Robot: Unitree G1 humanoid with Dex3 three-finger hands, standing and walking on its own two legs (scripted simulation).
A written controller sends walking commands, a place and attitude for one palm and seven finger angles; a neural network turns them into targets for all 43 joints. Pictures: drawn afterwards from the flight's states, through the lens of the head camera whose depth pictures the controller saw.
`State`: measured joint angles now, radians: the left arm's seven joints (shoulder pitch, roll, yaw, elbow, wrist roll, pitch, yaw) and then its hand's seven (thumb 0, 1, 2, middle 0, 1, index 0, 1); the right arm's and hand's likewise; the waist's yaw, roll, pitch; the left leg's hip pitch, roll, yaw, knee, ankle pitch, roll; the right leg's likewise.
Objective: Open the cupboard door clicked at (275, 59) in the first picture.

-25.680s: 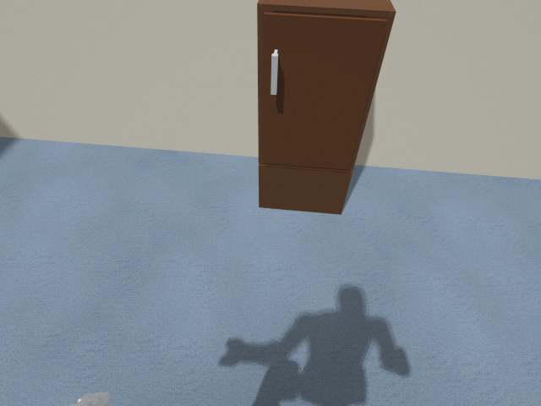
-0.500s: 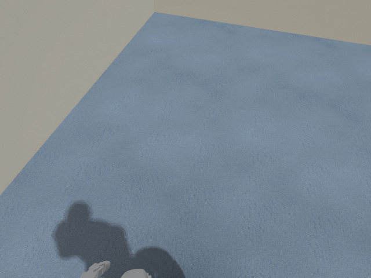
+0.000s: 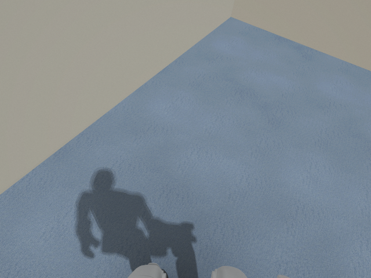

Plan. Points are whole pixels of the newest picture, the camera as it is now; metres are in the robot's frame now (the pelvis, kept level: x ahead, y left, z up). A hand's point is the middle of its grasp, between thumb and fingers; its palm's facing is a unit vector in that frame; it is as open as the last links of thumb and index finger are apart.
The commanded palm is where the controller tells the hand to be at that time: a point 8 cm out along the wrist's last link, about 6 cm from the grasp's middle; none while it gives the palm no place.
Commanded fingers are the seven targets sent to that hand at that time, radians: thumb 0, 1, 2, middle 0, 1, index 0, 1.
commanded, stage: turn to face it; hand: left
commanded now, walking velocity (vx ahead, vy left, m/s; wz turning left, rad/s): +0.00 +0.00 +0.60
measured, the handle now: out of the picture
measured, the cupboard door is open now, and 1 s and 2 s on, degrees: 52 52 52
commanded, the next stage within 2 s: none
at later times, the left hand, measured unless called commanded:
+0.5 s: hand out of the picture +0.09 +0.12 -0.13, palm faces +0.27 -0.92 -0.28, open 7.3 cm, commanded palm none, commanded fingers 0.00 0.90 0.90 -0.20 -0.30 -0.20 -0.30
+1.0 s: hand out of the picture -0.02 +0.13 -0.16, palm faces +0.61 -0.75 -0.25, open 7.3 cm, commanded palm none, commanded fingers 0.00 0.90 0.90 -0.20 -0.30 -0.20 -0.30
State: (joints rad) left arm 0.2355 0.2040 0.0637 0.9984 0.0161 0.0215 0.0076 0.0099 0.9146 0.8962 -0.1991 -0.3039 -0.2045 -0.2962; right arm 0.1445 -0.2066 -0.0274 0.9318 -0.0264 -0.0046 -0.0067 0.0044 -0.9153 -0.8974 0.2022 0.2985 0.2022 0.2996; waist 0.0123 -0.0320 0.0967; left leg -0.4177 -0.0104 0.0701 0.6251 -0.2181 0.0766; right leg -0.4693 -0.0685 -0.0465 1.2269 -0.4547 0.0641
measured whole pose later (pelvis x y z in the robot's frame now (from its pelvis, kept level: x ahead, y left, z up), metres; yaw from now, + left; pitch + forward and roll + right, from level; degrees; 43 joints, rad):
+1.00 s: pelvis +0.05 -0.09 +0.01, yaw +36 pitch +1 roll -1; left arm 0.18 0.27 0.07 0.89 0.02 0.06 0.00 0.01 0.91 0.90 -0.20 -0.30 -0.20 -0.30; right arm 0.10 -0.23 -0.04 0.88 -0.02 0.04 0.01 0.01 -0.91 -0.90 0.21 0.30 0.21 0.30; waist 0.02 -0.03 0.10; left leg -0.31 -0.02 0.00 0.55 -0.25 0.04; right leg -0.50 -0.10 -0.01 1.11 -0.42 0.08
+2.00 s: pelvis +0.13 -0.13 +0.00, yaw +72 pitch +2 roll +0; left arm 0.15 0.24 0.06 0.84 0.02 0.01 0.01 0.01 0.91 0.90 -0.20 -0.30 -0.20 -0.30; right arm 0.16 -0.25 -0.08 0.90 -0.02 0.07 0.02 0.01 -0.91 -0.90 0.21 0.30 0.21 0.30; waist -0.02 0.03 0.09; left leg -0.45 -0.04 -0.12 0.80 -0.43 -0.03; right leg -0.29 -0.04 -0.05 0.60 -0.34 0.01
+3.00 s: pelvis +0.18 -0.10 +0.00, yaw +105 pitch +0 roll +0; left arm 0.27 0.20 0.04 0.94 0.02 0.01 0.01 0.01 0.91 0.90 -0.20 -0.30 -0.21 -0.30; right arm 0.12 -0.22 -0.05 0.94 -0.02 0.04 0.02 0.01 -0.91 -0.90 0.20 0.30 0.20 0.30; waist 0.01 -0.04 0.09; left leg -0.27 0.00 0.05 0.55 -0.25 -0.02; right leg -0.24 -0.12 -0.20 0.61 -0.36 0.02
